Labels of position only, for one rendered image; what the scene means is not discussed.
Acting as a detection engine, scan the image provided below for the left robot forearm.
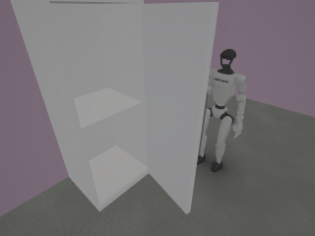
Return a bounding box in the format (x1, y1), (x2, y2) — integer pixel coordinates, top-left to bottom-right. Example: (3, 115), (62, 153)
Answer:
(236, 95), (246, 123)

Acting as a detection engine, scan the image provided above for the left robot hand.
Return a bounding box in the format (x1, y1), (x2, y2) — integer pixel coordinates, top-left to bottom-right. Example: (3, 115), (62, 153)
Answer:
(232, 122), (243, 139)

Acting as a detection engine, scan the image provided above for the right robot upper arm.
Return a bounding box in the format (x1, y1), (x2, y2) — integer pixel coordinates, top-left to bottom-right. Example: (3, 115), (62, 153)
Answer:
(207, 68), (217, 92)

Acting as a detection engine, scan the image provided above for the left robot upper arm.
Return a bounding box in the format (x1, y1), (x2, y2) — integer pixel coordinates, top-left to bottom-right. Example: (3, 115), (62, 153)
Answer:
(234, 74), (246, 102)

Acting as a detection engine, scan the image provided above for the robot right shin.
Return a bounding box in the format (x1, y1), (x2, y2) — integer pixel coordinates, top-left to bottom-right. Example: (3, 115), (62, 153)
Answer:
(199, 142), (206, 157)

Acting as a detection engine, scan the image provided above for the right robot foot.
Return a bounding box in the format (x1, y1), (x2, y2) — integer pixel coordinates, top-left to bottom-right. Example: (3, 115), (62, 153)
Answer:
(197, 154), (206, 165)

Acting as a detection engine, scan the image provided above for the fridge door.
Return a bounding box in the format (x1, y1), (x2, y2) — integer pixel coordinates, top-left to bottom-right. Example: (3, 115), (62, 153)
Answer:
(141, 2), (220, 214)

